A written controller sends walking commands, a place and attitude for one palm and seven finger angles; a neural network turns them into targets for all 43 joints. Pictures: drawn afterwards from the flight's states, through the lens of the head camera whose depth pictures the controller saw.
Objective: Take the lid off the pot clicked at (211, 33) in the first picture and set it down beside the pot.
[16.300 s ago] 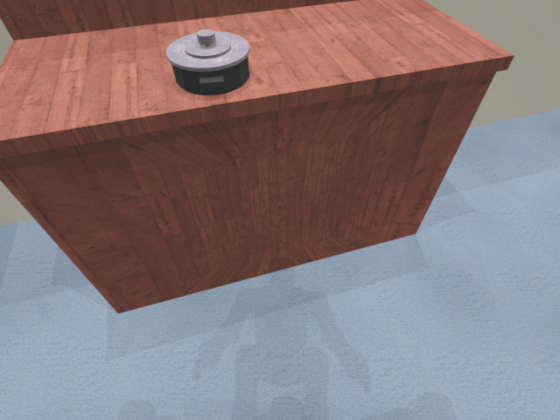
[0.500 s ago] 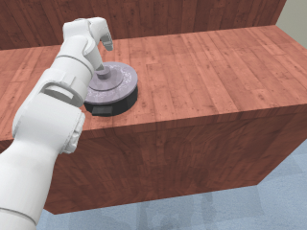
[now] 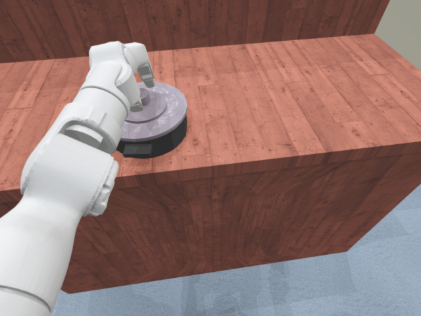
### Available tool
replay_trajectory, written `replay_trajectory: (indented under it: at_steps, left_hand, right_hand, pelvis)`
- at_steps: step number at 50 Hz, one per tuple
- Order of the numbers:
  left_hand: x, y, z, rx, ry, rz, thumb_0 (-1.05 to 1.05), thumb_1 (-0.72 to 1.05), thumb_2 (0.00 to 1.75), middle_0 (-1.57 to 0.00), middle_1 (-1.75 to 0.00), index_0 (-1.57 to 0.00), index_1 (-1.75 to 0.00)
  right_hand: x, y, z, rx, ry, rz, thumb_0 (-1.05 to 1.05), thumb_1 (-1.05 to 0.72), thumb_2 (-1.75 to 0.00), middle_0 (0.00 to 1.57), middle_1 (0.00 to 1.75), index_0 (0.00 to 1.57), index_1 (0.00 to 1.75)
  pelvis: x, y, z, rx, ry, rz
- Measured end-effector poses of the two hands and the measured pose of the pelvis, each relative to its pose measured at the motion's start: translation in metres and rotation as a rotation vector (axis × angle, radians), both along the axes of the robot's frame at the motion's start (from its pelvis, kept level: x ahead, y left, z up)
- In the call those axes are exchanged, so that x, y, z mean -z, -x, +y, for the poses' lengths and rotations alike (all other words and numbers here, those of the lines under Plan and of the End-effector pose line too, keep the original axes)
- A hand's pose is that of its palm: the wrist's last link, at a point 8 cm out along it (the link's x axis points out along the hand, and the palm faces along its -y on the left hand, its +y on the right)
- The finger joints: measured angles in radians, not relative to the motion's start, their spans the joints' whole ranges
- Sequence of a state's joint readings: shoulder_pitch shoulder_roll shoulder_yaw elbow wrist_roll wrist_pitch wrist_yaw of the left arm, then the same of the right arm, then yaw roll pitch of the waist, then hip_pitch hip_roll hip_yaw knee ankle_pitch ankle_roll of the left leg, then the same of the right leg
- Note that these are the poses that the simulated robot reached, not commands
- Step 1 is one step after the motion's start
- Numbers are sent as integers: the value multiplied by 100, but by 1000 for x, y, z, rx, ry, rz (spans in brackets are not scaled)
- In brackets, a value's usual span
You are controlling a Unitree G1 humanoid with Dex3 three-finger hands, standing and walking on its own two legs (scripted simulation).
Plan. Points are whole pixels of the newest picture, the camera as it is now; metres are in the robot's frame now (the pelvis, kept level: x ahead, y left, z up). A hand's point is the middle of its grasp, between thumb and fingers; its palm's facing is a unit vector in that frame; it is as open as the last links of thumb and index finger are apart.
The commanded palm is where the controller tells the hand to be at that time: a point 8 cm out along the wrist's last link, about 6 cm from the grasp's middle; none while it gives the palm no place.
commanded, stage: lower the open fingers around the knob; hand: left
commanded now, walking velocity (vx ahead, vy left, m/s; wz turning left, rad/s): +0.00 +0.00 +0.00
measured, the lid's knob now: (139, 97) +0.52 +0.12 +0.16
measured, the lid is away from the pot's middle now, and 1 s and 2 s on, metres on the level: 0.00 0.00 0.00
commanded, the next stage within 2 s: close the fingers and squeeze the knob in 1.84 s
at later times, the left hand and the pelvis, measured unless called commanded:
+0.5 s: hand (133, 94) +0.49 +0.12 +0.19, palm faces -0.41 -0.13 -0.90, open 10.3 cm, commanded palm +0.50 +0.12 +0.21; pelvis -0.01 +0.00 +0.00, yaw +0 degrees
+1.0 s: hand (136, 92) +0.49 +0.12 +0.18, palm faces -0.41 -0.09 -0.91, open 10.2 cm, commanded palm +0.51 +0.10 +0.21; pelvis -0.01 +0.00 -0.01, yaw +1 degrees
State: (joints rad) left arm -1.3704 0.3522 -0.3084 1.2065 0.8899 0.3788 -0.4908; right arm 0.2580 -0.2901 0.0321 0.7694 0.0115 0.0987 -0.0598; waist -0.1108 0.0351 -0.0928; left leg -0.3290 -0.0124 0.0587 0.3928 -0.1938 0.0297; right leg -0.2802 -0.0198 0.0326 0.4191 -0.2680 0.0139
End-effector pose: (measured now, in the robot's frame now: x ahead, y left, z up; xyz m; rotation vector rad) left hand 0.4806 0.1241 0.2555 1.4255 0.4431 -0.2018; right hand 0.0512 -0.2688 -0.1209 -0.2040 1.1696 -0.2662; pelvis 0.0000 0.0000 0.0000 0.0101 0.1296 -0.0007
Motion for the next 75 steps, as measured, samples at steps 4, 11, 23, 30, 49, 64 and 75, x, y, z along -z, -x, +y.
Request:
replay_trajectory:
  at_steps: [4, 11, 23, 30, 49, 64, 75]
  left_hand:
    - [3, 1, 3, 6, -3, 0, 0, -21, 121, -80, -8, -80, -8]
    - [12, 2, 5, 10, -11, 12, 0, -21, 121, -80, -8, -79, -8]
    - [13, -7, 1, -22, -28, 17, 0, -21, 121, -85, -11, -80, -8]
    - [13, -13, -2, -29, -47, 21, 0, -21, 121, -87, -12, -80, -8]
    - [14, -15, -5, -14, -59, 16, 0, -21, 121, -86, -12, -80, -8]
    - [14, -16, -8, -37, -55, 22, 0, -21, 121, -84, -11, -80, -8]
    - [14, -25, -13, -39, -71, 19, 0, -21, 121, -87, -13, -80, -8]
  right_hand:
    - [1, 2, 2, 0, -3, 4, 0, -90, -90, 20, 30, 20, 29]
    - [2, 7, 4, 3, -6, 20, 0, -90, -90, 20, 30, 20, 29]
    - [5, 32, 0, 38, 10, 89, 0, -90, -90, 20, 30, 21, 29]
    - [5, 57, -6, 71, 27, 151, 0, -90, -90, 20, 30, 20, 29]
    - [9, 59, -2, 65, 12, 158, 0, -90, -90, 20, 30, 20, 29]
    - [10, 34, -2, 30, 9, 119, 0, -90, -90, 20, 30, 21, 29]
    - [10, 53, -10, 59, 26, 187, 0, -90, -90, 20, 30, 20, 29]
  pelvis:
    - [0, 1, 0, -2, 1, 2]
    - [1, 3, 2, -7, 2, 5]
    - [3, 8, 3, -7, 5, 33]
    - [5, 8, 3, -3, 6, 53]
    - [7, 6, 2, -9, 7, 67]
    - [8, 7, 0, -20, 8, 75]
    - [10, 3, -1, -19, 9, 94]
